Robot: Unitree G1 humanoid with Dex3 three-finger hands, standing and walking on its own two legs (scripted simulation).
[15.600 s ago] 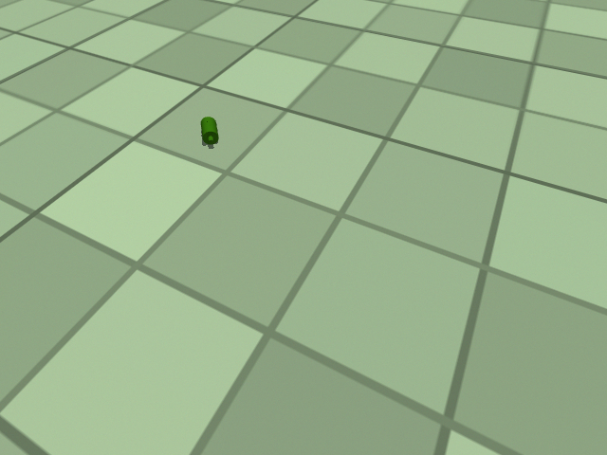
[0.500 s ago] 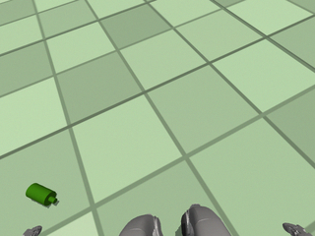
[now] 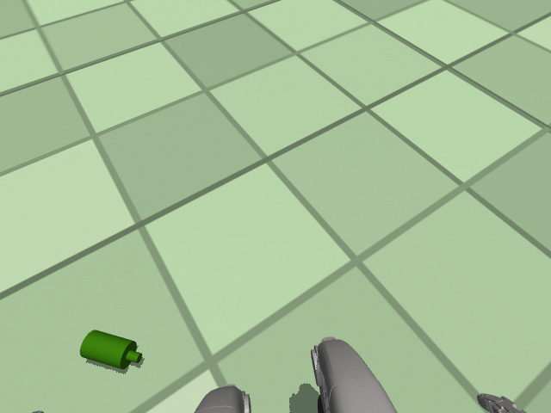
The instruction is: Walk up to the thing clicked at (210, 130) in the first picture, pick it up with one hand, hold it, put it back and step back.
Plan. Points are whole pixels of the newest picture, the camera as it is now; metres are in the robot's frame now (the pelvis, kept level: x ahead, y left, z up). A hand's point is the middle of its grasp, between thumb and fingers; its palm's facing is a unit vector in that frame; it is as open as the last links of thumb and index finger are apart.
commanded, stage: walk up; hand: left
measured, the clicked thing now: (114, 350) +0.36 +0.52 -0.69
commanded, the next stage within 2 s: none
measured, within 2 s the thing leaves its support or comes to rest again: neither
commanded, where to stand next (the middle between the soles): -0.11 +0.44 m, yaw -19 degrees
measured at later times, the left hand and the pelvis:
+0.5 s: hand out of the picture +0.04 +0.55 -0.10, palm faces -0.13 -0.75 -0.65, open 7.3 cm; pelvis -0.09 +0.23 -0.02, yaw -8 degrees
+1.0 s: hand out of the picture -0.04 +0.70 -0.12, palm faces -0.32 -0.80 -0.51, open 7.3 cm; pelvis -0.18 +0.45 +0.01, yaw -17 degrees
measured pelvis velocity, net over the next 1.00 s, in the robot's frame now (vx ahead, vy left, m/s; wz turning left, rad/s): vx -0.18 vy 0.45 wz -0.29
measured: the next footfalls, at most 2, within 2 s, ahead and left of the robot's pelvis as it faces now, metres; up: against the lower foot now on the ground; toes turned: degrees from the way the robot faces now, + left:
right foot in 0.14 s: +0.08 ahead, -0.02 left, +0.00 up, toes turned -8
left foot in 0.52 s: -0.05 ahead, +0.42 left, +0.00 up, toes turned -9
